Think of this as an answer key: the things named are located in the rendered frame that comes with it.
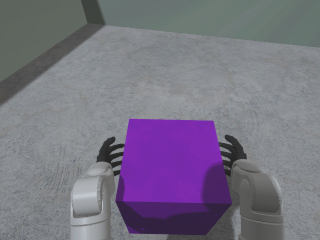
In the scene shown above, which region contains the robot left hand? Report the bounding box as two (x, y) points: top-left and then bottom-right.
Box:
(96, 136), (125, 176)

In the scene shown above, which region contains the robot right forearm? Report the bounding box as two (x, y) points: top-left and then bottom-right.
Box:
(230, 159), (285, 240)

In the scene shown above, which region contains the robot left forearm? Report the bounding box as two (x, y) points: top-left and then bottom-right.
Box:
(70, 161), (116, 240)

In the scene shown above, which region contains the carton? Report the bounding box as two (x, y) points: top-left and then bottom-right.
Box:
(115, 118), (232, 235)

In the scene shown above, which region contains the robot right hand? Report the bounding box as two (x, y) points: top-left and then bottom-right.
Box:
(218, 134), (247, 177)

